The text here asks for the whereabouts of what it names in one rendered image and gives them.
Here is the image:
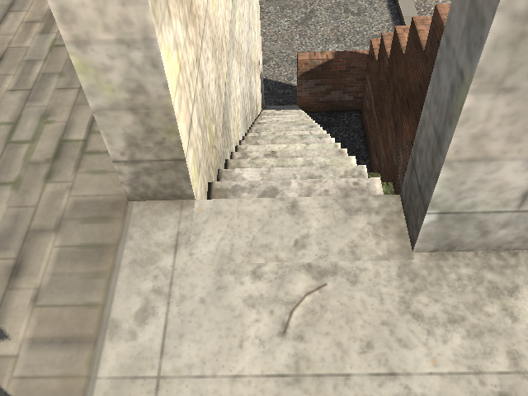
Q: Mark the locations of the stairs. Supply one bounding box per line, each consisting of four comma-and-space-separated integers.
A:
207, 105, 384, 200

